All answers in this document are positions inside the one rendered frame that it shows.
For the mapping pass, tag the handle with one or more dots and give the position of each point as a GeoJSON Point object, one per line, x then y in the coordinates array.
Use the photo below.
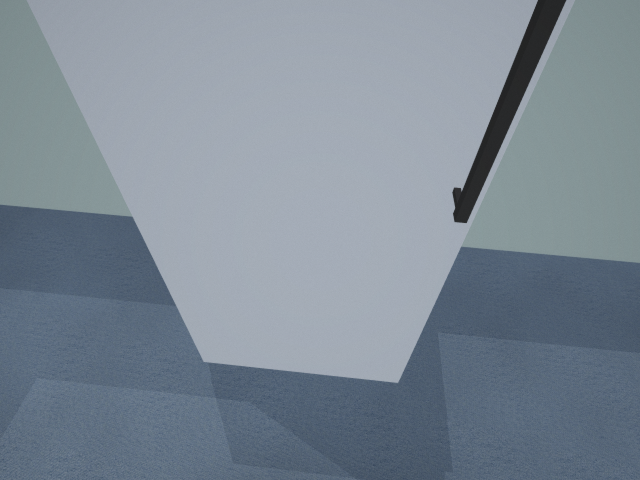
{"type": "Point", "coordinates": [538, 32]}

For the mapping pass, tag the fridge door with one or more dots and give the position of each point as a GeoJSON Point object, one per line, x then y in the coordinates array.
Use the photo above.
{"type": "Point", "coordinates": [290, 163]}

